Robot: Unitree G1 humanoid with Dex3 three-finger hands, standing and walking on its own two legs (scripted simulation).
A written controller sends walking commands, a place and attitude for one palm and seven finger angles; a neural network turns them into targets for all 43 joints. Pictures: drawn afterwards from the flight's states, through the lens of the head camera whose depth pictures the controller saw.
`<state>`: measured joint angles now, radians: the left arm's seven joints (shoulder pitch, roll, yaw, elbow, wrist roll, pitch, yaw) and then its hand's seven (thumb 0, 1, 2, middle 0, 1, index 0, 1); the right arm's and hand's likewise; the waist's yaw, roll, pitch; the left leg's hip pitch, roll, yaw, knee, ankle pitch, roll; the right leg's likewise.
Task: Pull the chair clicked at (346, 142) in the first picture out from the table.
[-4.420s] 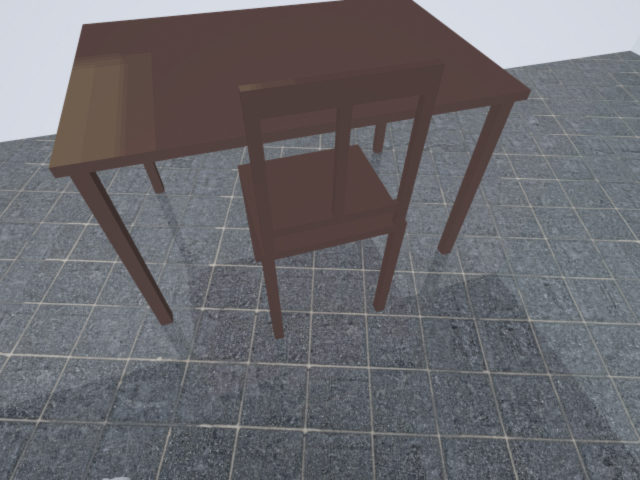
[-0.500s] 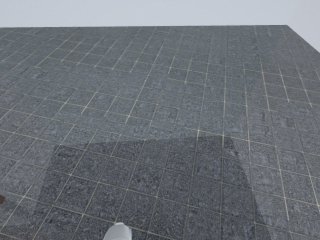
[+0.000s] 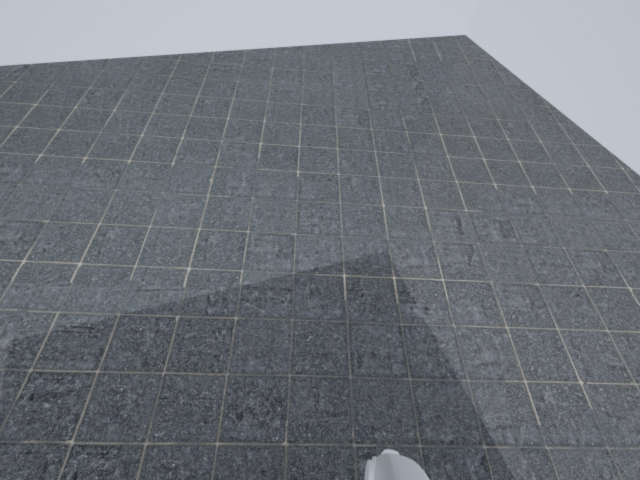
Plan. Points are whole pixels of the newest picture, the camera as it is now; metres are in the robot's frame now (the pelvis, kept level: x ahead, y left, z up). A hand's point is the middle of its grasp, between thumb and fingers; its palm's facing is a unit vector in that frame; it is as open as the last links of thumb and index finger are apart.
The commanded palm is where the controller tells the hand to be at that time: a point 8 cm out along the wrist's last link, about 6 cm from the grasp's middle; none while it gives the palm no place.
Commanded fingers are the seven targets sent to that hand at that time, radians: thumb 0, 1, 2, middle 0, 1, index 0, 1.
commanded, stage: turn to face it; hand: left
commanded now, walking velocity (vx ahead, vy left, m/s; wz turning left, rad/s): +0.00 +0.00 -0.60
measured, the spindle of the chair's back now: out of the picture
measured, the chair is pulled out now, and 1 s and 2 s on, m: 0.00 0.00 0.00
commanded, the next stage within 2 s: none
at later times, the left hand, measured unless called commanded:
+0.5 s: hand (204, 467) +0.16 +0.17 -0.19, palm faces +0.12 -0.99 -0.12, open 7.4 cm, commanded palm none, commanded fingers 0.00 0.90 0.90 -0.20 -0.30 -0.20 -0.30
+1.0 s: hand out of the picture +0.03 +0.18 -0.16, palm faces +0.45 -0.84 -0.31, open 7.4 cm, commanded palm none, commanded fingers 0.00 0.90 0.90 -0.20 -0.30 -0.20 -0.30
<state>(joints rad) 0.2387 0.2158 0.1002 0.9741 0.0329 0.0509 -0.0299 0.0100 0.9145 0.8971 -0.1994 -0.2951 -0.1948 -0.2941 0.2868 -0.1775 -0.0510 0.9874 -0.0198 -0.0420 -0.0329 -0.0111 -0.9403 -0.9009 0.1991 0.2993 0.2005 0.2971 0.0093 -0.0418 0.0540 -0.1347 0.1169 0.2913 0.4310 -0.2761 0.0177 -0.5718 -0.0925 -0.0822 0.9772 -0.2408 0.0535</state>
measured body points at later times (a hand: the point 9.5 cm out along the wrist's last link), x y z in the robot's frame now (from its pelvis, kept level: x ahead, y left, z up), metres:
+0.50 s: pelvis +0.05 +0.00 -0.03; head +0.07 +0.03 +0.42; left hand +0.16 +0.22 -0.18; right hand +0.07 -0.22 -0.17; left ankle +0.07 +0.09 -0.75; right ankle +0.08 -0.14 -0.74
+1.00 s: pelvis +0.05 -0.04 -0.01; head +0.08 -0.05 +0.44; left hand +0.00 +0.23 -0.14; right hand +0.24 -0.27 -0.15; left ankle +0.04 +0.08 -0.70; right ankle +0.10 -0.16 -0.75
